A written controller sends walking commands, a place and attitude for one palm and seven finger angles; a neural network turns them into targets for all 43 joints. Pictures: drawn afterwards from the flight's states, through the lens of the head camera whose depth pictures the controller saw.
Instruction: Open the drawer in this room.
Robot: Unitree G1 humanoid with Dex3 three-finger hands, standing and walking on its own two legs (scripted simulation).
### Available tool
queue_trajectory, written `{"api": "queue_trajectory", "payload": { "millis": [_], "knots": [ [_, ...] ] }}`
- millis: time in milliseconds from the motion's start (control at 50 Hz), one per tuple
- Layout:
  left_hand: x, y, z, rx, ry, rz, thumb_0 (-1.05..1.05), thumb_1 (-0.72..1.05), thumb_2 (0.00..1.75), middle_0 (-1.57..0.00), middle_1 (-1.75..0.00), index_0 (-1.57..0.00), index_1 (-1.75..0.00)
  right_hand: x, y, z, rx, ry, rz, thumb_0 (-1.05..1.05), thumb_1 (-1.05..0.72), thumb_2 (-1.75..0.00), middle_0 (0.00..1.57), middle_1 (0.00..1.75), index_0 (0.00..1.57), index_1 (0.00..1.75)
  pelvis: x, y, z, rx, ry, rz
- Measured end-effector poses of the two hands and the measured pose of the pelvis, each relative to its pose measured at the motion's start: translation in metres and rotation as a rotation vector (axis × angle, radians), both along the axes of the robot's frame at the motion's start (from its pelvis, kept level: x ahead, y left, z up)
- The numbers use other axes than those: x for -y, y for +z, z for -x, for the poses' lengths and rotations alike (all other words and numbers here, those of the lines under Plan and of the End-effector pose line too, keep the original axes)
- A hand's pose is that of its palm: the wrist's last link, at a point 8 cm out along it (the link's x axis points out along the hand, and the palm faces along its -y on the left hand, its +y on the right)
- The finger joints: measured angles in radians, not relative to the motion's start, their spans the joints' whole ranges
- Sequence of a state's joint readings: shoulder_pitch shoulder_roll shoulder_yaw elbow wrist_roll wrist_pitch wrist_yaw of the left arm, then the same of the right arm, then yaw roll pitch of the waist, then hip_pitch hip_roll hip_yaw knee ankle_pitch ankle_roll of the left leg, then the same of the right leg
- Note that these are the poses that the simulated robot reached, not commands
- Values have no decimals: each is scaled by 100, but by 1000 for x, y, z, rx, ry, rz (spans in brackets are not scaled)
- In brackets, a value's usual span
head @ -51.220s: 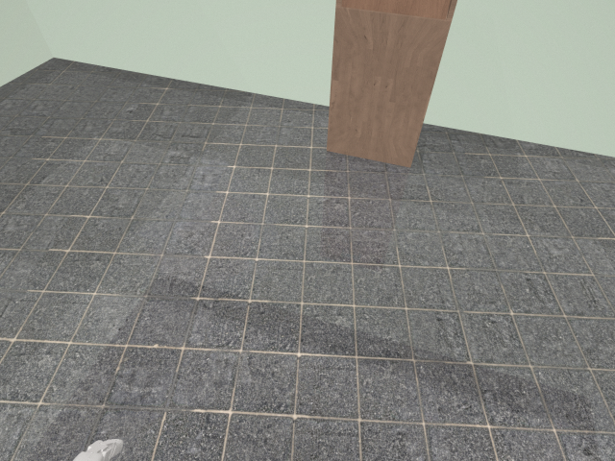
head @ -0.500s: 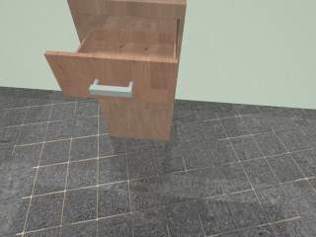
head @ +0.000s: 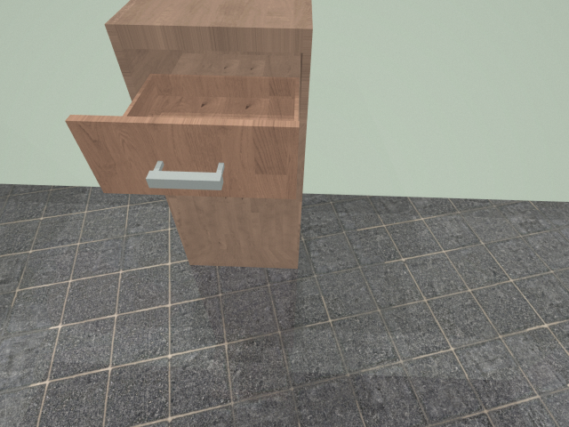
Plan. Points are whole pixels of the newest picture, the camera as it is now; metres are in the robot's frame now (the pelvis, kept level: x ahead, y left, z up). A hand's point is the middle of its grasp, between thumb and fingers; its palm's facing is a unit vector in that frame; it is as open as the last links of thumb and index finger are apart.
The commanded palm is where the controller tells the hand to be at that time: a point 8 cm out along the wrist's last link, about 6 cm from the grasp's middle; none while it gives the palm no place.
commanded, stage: let the arm hang, fingers relaxed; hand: left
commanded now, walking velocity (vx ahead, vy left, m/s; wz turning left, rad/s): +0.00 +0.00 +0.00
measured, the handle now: (187, 173) +0.54 +0.21 +0.04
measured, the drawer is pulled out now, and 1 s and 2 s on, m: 0.30 0.30 0.30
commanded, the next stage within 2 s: look to check the result in 0.06 s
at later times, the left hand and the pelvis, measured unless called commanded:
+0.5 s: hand out of the picture -0.01 +0.15 -0.17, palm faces +0.05 -0.98 -0.17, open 7.4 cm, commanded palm none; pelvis +0.02 +0.00 +0.00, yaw +0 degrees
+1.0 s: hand out of the picture +0.01 +0.15 -0.17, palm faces +0.04 -0.98 -0.17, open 7.4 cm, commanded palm none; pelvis +0.02 -0.01 +0.00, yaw -1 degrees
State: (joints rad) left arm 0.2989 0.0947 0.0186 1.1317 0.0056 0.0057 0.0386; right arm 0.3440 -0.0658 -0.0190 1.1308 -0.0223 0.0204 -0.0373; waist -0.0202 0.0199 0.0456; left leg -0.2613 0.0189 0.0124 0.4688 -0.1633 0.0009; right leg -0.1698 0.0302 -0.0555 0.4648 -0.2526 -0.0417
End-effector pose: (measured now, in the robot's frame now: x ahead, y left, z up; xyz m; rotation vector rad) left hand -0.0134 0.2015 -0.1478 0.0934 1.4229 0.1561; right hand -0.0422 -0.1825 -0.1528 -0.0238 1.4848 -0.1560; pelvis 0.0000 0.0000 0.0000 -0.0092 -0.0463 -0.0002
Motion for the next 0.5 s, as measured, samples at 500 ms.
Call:
{"api": "queue_trajectory", "payload": {
  "millis": [500],
  "knots": [
    [0,4,-2,-47,3,-6,1,91,90,-20,-29,-19,-30,15,3,-33,24,22,30,0,-91,-90,20,30,20,30,2,3,-16,2,-8,-3]
  ]
}}
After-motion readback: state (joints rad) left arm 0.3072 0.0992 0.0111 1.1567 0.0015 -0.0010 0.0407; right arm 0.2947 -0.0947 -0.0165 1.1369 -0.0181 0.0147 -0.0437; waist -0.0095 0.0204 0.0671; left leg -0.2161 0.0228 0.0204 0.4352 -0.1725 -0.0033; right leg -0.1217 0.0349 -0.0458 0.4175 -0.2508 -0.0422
